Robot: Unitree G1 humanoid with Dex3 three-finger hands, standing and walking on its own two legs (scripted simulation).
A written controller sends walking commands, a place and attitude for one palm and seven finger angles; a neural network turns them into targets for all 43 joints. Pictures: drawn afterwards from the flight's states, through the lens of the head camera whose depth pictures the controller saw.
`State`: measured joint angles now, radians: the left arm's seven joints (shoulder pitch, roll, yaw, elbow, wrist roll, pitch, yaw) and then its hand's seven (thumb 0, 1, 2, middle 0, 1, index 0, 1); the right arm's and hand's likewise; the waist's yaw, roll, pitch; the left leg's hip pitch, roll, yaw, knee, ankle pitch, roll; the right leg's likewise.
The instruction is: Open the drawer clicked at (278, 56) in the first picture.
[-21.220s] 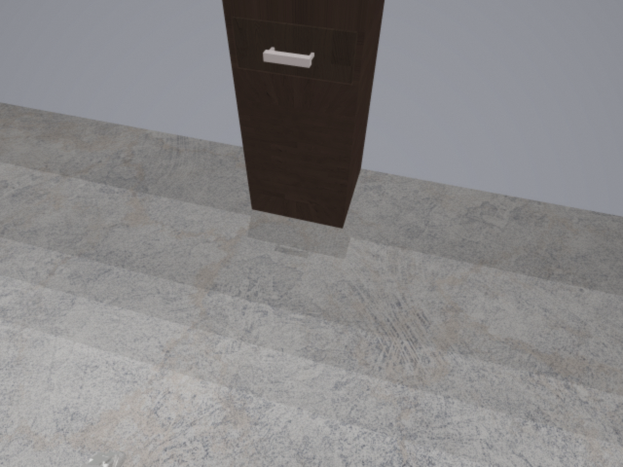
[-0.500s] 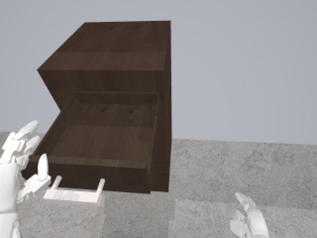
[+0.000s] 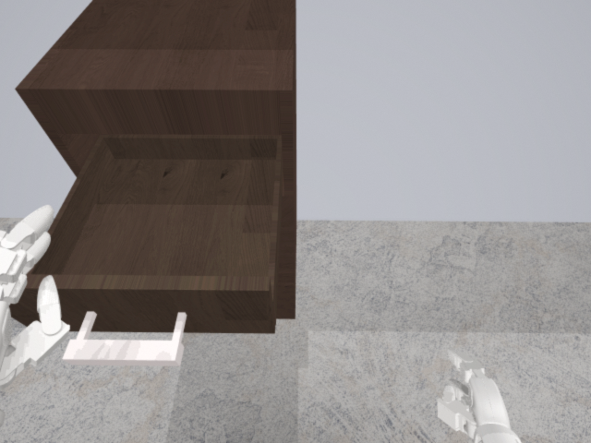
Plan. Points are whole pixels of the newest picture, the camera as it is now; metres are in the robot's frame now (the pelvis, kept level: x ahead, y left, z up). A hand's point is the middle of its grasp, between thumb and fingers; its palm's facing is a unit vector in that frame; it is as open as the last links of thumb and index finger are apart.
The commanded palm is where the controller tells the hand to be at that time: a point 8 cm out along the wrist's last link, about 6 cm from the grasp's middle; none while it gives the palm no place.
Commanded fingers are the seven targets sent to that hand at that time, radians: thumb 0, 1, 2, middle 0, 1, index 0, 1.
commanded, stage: step back with the hand held close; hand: left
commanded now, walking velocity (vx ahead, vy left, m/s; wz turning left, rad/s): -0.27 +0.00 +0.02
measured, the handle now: (130, 335) +0.25 +0.25 -0.02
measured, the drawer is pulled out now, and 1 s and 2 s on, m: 0.30 0.30 0.30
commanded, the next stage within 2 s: stop stepping back and stand still in 0.92 s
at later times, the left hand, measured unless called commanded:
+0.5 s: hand out of the picture +0.11 +0.26 +0.16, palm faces +0.39 -0.82 -0.42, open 7.4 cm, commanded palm +0.04 +0.31 +0.18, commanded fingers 0.00 0.90 0.90 -0.20 -0.30 -0.20 -0.30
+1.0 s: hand out of the picture +0.04 +0.26 +0.15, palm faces +0.30 -0.84 -0.45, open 7.4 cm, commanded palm -0.04 +0.31 +0.18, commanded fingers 0.00 0.90 0.90 -0.20 -0.30 -0.20 -0.30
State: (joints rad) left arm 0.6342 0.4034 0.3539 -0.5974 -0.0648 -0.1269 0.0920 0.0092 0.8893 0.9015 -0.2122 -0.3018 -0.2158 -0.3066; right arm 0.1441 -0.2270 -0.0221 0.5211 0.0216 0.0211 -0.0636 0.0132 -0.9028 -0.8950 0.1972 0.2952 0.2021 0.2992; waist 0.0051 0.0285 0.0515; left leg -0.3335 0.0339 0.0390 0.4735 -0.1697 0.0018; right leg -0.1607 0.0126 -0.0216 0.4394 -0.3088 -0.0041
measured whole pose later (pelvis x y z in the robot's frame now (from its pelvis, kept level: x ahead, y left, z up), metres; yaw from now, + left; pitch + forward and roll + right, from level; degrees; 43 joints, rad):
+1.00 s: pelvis -0.17 +0.03 -0.01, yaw -1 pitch +3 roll +0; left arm 0.58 0.43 0.38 -0.66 -0.05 -0.18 0.14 0.01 0.89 0.90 -0.21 -0.30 -0.22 -0.31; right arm 0.12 -0.17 0.00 0.60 0.00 -0.05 -0.05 0.01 -0.90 -0.89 0.20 0.30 0.20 0.30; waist 0.00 -0.06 0.06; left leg -0.39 -0.01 0.06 0.53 -0.16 0.04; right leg -0.34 0.01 0.00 0.66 -0.41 0.00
